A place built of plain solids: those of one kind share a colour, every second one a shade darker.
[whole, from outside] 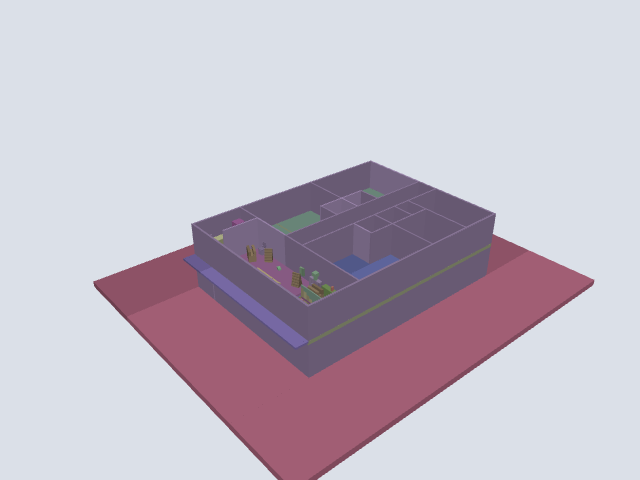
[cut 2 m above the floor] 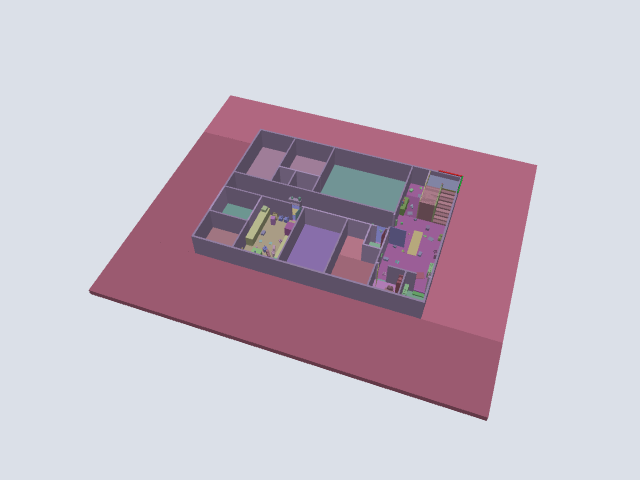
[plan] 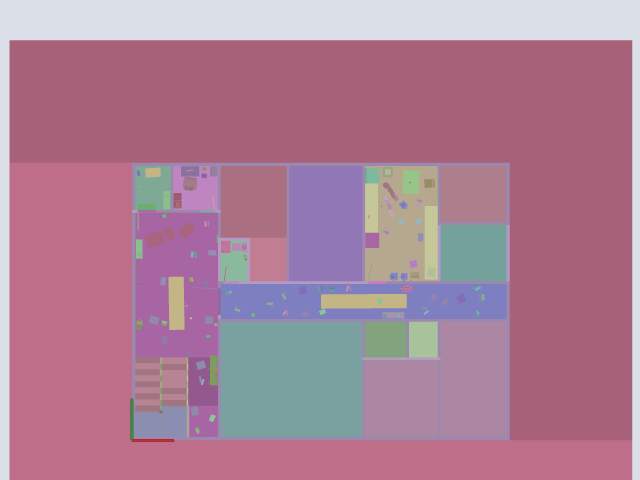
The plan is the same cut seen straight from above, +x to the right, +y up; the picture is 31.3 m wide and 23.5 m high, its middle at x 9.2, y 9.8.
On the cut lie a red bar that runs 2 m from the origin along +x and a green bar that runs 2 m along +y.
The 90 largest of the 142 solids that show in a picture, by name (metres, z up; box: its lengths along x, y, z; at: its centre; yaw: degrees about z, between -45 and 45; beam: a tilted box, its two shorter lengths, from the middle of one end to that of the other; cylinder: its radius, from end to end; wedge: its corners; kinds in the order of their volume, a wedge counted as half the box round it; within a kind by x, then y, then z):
{
 "under_1": {"box": [6.0, 13.58, 0.5], "at": [-3.0, 6.79, -0.33]},
 "under_2": {"box": [30.49, 6.0, 0.5], "at": [9.24, -3.0, -0.33]},
 "under_3": {"box": [30.49, 6.0, 0.5], "at": [9.24, 16.58, -0.33]},
 "under_4": {"box": [6.0, 13.58, 0.5], "at": [21.49, 6.79, -0.33]},
 "under_foot_1": {"box": [18.49, 13.58, 0.5], "at": [9.24, 6.79, -0.59]},
 "wall_1": {"box": [0.16, 10.98, 5.82], "at": [0.08, 5.65, 2.6]},
 "wall_2": {"box": [0.16, 2.15, 5.82], "at": [0.08, 12.35, 2.6]},
 "wall_3": {"box": [0.13, 2.15, 2.91], "at": [1.96, 12.35, 1.15]},
 "wall_4": {"box": [2.19, 0.13, 2.91], "at": [2.25, 11.21, 1.15]},
 "wall_5": {"box": [3.12, 0.13, 2.61], "at": [2.78, 11.21, 4.21]},
 "wall_6": {"box": [0.13, 5.64, 5.82], "at": [4.28, 2.98, 2.6]},
 "wall_7": {"box": [0.13, 2.0, 2.91], "at": [4.28, 8.78, 1.15]},
 "wall_8": {"box": [0.13, 3.36, 2.61], "at": [4.28, 9.46, 4.21]},
 "wall_9": {"box": [0.13, 2.15, 5.82], "at": [4.28, 12.35, 2.6]},
 "wall_10": {"box": [1.56, 0.13, 2.91], "at": [4.99, 9.85, 1.15]},
 "wall_11": {"box": [0.13, 2.0, 2.91], "at": [5.71, 8.78, 1.15]},
 "wall_12": {"box": [0.13, 5.64, 2.91], "at": [7.63, 10.6, 1.15]},
 "wall_13": {"box": [6.32, 0.13, 2.91], "at": [8.39, 7.71, 1.15]},
 "wall_14": {"box": [0.13, 1.75, 2.61], "at": [9.19, 4.92, 4.21]},
 "wall_15": {"box": [0.13, 1.75, 2.61], "at": [9.19, 8.65, 4.21]},
 "wall_16": {"box": [18.49, 0.16, 5.82], "at": [9.24, 0.08, 2.6]},
 "wall_17": {"box": [18.49, 0.16, 5.82], "at": [9.24, 13.5, 2.6]},
 "wall_18": {"box": [0.13, 3.76, 5.82], "at": [11.34, 2.04, 2.6]},
 "wall_19": {"box": [0.13, 1.75, 5.82], "at": [11.34, 4.92, 2.6]},
 "wall_20": {"box": [0.13, 1.75, 2.61], "at": [11.34, 8.65, 4.21]},
 "wall_21": {"box": [4.43, 0.13, 2.61], "at": [11.34, 9.6, 4.21]},
 "wall_22": {"box": [0.13, 5.64, 2.91], "at": [11.34, 10.6, 1.15]},
 "wall_23": {"box": [0.13, 3.76, 2.61], "at": [11.34, 11.54, 4.21]},
 "wall_24": {"box": [14.28, 0.13, 5.82], "at": [11.35, 5.87, 2.6]},
 "wall_25": {"box": [14.28, 0.13, 2.61], "at": [11.35, 7.71, 4.21]},
 "wall_26": {"box": [5.98, 0.13, 2.61], "at": [12.11, 3.98, 4.21]},
 "wall_27": {"box": [3.83, 0.13, 2.91], "at": [13.19, 3.98, 1.15]},
 "wall_28": {"box": [0.13, 1.75, 5.82], "at": [13.48, 4.92, 2.6]},
 "wall_29": {"box": [0.13, 1.75, 2.61], "at": [13.48, 8.65, 4.21]},
 "wall_30": {"box": [0.13, 3.76, 5.82], "at": [15.04, 2.04, 2.6]},
 "wall_31": {"box": [0.13, 1.75, 5.82], "at": [15.04, 4.92, 2.6]},
 "wall_32": {"box": [0.13, 2.76, 2.91], "at": [15.04, 9.16, 1.15]},
 "wall_33": {"box": [0.13, 2.75, 2.91], "at": [15.04, 12.04, 1.15]},
 "wall_34": {"box": [6.06, 0.13, 2.91], "at": [15.46, 7.71, 1.15]},
 "wall_35": {"box": [3.52, 0.13, 2.91], "at": [16.73, 10.61, 1.15]},
 "wall_36": {"box": [0.16, 5.64, 5.82], "at": [18.41, 2.98, 2.6]},
 "wall_37": {"box": [0.16, 1.72, 5.82], "at": [18.41, 6.79, 2.6]},
 "wall_38": {"box": [0.16, 2.76, 2.91], "at": [18.41, 9.16, 1.15]},
 "wall_39": {"box": [0.16, 5.64, 2.61], "at": [18.41, 10.6, 4.21]},
 "wall_40": {"box": [0.16, 2.75, 2.91], "at": [18.41, 12.04, 1.15]},
 "stair_1": {"box": [1.2, 0.32, 1.68], "at": [0.76, 1.54, 0.54]},
 "stair_2": {"box": [1.2, 0.61, 1.52], "at": [0.76, 1.69, 0.46]},
 "stair_3": {"box": [1.2, 0.91, 1.37], "at": [0.76, 1.84, 0.39]},
 "stair_4": {"box": [1.2, 1.2, 1.22], "at": [0.76, 1.99, 0.31]},
 "stair_5": {"box": [1.2, 1.5, 1.06], "at": [0.76, 2.14, 0.23]},
 "stair_6": {"box": [1.2, 1.8, 0.91], "at": [0.76, 2.28, 0.16]},
 "stair_7": {"box": [1.2, 2.09, 0.76], "at": [0.76, 2.43, 0.08]},
 "stair_8": {"box": [1.2, 2.39, 0.61], "at": [0.76, 2.58, 0.0]},
 "stair_9": {"box": [1.2, 2.68, 0.45], "at": [0.76, 2.73, -0.07]},
 "stair_10": {"box": [1.2, 2.39, 1.98], "at": [2.07, 2.86, 0.69]},
 "stair_11": {"box": [1.2, 2.09, 2.13], "at": [2.07, 3.0, 0.77]},
 "stair_12": {"box": [1.2, 1.8, 2.29], "at": [2.07, 3.15, 0.84]},
 "stair_13": {"box": [1.2, 1.5, 2.44], "at": [2.07, 3.3, 0.92]},
 "stair_14": {"box": [1.2, 0.61, 2.9], "at": [2.07, 3.74, 1.15]},
 "stair_15": {"box": [1.2, 0.32, 3.05], "at": [2.07, 3.89, 1.23]},
 "floor_red_corner_1": {"box": [6.93, 5.64, 0.76], "at": [7.8, 2.98, -0.38]},
 "floor_hall_1": {"box": [4.05, 7.09, 0.76], "at": [2.19, 7.59, -0.38]},
 "floor_hall_2": {"box": [1.54, 2.37, 0.76], "at": [3.44, 2.87, -0.38]},
 "floor_hall_3": {"box": [1.41, 1.52, 0.76], "at": [3.5, 0.92, -0.38]},
 "floor_0en_1": {"box": [3.57, 3.76, 0.76], "at": [13.19, 2.04, -0.38]},
 "floor_0en_2": {"box": [3.23, 5.64, 0.76], "at": [16.71, 2.98, -0.38]},
 "floor_corr_1": {"box": [13.99, 1.72, 0.76], "at": [11.34, 6.79, -0.38]},
 "floor_kitchen_1": {"box": [3.57, 5.64, 0.76], "at": [13.19, 10.6, -0.38]},
 "floor_komendant_1": {"box": [3.57, 5.64, 0.76], "at": [9.48, 10.6, -0.38]},
 "floor_linen_1": {"box": [3.23, 3.51, 0.76], "at": [5.96, 11.66, -0.38]},
 "floor_linen_2": {"box": [1.8, 2.13, 0.76], "at": [6.67, 8.85, -0.38]},
 "upper_floor_1es_1": {"box": [6.93, 3.76, 0.16], "at": [7.8, 11.54, 2.83]},
 "upper_floor_1es_2": {"box": [6.93, 3.76, 0.16], "at": [14.87, 11.54, 2.83]},
 "floor_laundry_1": {"box": [3.23, 2.76, 0.76], "at": [16.71, 9.16, -0.38]},
 "floor_drying_1": {"box": [3.23, 2.75, 0.76], "at": [16.71, 12.04, -0.38]},
 "stair_landing_1": {"box": [1.31, 1.23, 1.83], "at": [0.81, 0.77, 0.61]},
 "stair_landing_2": {"box": [1.2, 1.52, 1.83], "at": [2.07, 0.92, 0.61]},
 "upper_floor_1en_1": {"box": [4.78, 1.88, 0.16], "at": [6.73, 4.86, 2.83]},
 "upper_floor_1en_2": {"box": [6.93, 3.76, 0.16], "at": [7.8, 2.04, 2.83]},
 "upper_floor_landing_1": {"box": [4.05, 6.79, 0.16], "at": [2.19, 7.75, 2.83]},
 "floor_vakhta_1": {"box": [2.19, 2.15, 0.76], "at": [3.12, 12.35, -0.38]},
 "floor_0en_cell_1": {"box": [2.02, 1.75, 0.76], "at": [12.41, 4.92, -0.38]},
 "floor_staff_wc_1": {"box": [1.3, 2.0, 0.76], "at": [4.99, 8.78, -0.38]},
 "floor_0en_lobby_1": {"box": [1.42, 1.75, 0.76], "at": [14.26, 4.92, -0.38]},
 "floor_tambour_1": {"box": [1.73, 2.15, 0.5], "at": [1.02, 12.35, -0.51]},
 "fridge_1": {"box": [0.75, 0.7, 1.72], "at": [3.74, 13.06, 3.77]},
 "fridge_2": {"box": [0.7, 0.75, 1.72], "at": [11.76, 9.78, 0.86]},
 "upper_floor_next_1": {"box": [1.0, 10.98, 0.16], "at": [-0.5, 5.65, 2.83]},
 "counter_run_1": {"box": [0.61, 3.6, 0.78], "at": [14.65, 9.67, 0.49]},
 "wall_band_1": {"box": [18.49, 0.16, 0.31], "at": [9.24, 0.08, 2.75]}
}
